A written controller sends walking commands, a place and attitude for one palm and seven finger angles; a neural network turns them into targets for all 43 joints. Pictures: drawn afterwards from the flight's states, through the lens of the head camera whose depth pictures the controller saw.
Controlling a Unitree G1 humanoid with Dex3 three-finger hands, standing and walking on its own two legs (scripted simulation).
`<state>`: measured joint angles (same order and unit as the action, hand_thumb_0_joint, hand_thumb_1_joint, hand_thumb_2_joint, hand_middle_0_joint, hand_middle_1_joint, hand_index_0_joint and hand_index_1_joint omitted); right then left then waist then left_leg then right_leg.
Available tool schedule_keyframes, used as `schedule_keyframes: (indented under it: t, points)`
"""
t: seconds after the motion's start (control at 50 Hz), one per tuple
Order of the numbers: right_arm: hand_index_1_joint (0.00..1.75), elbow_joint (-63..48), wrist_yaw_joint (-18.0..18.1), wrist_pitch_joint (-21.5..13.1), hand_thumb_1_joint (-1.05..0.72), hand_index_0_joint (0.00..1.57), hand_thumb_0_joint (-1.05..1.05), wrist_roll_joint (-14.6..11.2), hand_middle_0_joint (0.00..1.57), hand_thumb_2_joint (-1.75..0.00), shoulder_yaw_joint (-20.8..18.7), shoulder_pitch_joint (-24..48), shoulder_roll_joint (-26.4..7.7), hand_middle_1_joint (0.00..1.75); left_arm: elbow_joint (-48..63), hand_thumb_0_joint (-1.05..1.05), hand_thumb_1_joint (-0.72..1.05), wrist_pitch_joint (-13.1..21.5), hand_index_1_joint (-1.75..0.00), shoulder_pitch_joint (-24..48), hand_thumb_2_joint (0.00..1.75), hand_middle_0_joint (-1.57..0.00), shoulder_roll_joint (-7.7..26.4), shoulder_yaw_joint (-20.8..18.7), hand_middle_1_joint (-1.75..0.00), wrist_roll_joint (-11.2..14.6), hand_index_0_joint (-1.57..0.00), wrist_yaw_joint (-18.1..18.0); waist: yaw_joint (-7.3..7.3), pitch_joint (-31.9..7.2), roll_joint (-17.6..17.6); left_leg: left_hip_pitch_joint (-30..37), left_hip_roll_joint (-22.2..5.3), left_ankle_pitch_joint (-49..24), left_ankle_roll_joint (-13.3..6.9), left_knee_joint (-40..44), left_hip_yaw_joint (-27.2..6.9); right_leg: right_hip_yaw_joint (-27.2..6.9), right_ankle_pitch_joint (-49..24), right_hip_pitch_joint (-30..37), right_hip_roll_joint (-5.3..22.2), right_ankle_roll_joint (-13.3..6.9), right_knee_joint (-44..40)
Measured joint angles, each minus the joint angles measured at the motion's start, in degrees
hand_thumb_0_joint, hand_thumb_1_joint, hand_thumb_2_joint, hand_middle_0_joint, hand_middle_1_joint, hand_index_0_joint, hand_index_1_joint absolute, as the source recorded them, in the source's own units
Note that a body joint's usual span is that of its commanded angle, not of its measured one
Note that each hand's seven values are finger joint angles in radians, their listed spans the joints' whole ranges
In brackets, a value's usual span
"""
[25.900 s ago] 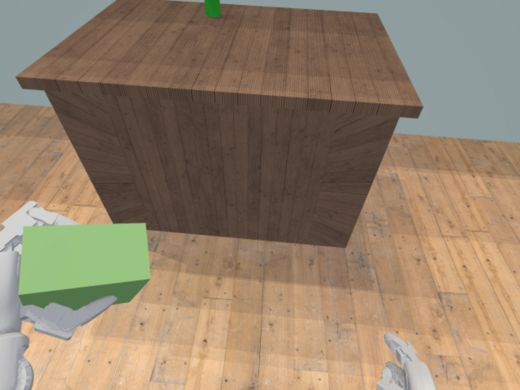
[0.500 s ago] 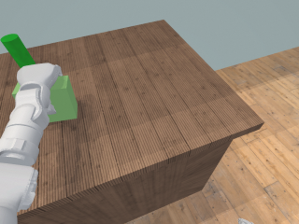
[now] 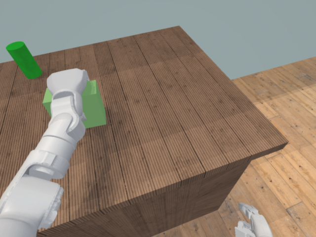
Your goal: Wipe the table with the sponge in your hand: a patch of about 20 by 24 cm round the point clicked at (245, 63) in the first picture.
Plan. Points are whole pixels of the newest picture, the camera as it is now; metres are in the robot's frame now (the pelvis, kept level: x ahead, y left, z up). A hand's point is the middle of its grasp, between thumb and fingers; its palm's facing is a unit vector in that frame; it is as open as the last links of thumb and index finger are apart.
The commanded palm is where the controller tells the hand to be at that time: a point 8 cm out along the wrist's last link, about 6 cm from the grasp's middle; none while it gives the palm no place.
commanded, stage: wipe back along the middle lane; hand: left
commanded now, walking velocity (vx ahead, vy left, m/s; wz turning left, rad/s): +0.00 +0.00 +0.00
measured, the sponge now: (80, 111) +0.41 +0.26 +0.09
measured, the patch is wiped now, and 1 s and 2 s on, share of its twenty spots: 0.35 0.50 0.60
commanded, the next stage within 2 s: slide across to the third lane in 1.60 s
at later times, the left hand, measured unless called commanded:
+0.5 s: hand (78, 112) +0.37 +0.24 +0.13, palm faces +0.03 -0.04 -1.00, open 10.4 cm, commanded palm +0.34 +0.23 +0.17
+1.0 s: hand (80, 126) +0.33 +0.22 +0.13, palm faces +0.06 -0.04 -1.00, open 10.4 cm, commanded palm +0.29 +0.20 +0.16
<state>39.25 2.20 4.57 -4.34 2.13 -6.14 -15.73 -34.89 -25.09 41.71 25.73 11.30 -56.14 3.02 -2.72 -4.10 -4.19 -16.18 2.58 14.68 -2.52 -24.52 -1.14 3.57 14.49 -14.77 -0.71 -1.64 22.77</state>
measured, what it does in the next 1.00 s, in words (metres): stands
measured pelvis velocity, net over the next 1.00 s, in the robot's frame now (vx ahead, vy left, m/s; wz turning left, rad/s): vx -0.02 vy -0.02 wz -0.03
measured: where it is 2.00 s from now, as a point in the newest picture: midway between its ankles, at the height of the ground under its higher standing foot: outside the picture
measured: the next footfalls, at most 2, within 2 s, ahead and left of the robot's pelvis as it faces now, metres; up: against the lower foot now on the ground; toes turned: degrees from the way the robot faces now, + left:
none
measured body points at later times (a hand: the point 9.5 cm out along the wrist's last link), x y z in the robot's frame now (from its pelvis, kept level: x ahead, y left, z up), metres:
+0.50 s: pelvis -0.01 -0.01 +0.00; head -0.01 -0.04 +0.45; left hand +0.36 +0.24 +0.18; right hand +0.17 -0.24 -0.11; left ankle -0.03 +0.09 -0.74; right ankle -0.04 -0.10 -0.74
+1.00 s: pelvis -0.02 -0.02 +0.00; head -0.03 -0.06 +0.45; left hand +0.32 +0.22 +0.18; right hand +0.19 -0.24 -0.10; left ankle -0.03 +0.09 -0.74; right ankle -0.04 -0.10 -0.74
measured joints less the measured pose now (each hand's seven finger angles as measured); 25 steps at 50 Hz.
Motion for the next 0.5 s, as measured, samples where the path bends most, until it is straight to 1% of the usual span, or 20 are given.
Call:
schedule_keyframes:
  t: [0.12, 0.26, 0.42, 0.5]
  points:
    - [0.3, -0.49, 0.08, 0.77, -0.91, 0.2, 0.01, 0.1, 0.2, -0.89, 0.13, 0.06, -0.08, 0.3, 1.59, -0.01, -0.52, -0.19, -1.32, -1.35, 1.03, -0.69, 0.05, -0.48, -1.31, 0.32, -0.72, 1.37, 0.13, -0.27, 0.08, 0.61, -0.27, 0.25, 0.23, 0.02, 0.02, -0.05, 0.18, 0.55, -0.28, -0.24, -0.05]
    - [0.3, -0.91, -0.25, 1.89, -0.91, 0.2, 0.01, -0.04, 0.2, -0.89, 0.05, -0.98, -0.56, 0.3, 6.64, 0.0, -0.52, -0.25, -1.33, -5.97, 1.03, -0.69, 0.02, -1.08, -1.31, 0.14, -0.72, 0.87, 0.08, -0.13, -0.26, 1.46, -0.54, 0.41, 0.39, -0.07, 0.37, -0.41, 0.31, 1.16, -0.54, -0.45, 0.29]
    - [0.3, -0.69, -0.46, 2.72, -0.91, 0.2, 0.01, -0.36, 0.2, -0.89, 0.01, -1.02, -0.67, 0.3, 12.54, 0.0, -0.51, -2.24, -1.33, -11.23, 1.03, -0.68, -0.54, -0.9, -1.32, 0.82, -0.71, -0.41, -0.26, -0.22, -0.79, 2.28, -0.76, 0.14, 0.55, -0.06, 0.81, -0.84, 0.1, 1.62, -0.73, -0.62, 0.72]
    - [0.3, -0.61, -0.28, 3.0, -0.91, 0.2, 0.01, -0.7, 0.2, -0.89, 0.44, -0.17, -0.51, 0.3, 13.47, 0.0, -0.51, -3.66, -1.34, -12.44, 1.03, -0.68, -0.63, -0.36, -1.32, 1.09, -0.7, -0.72, -0.28, -0.17, -0.73, 2.75, -0.84, -0.11, 0.67, -0.03, 0.92, -0.92, -0.01, 1.9, -0.79, -0.73, 1.02]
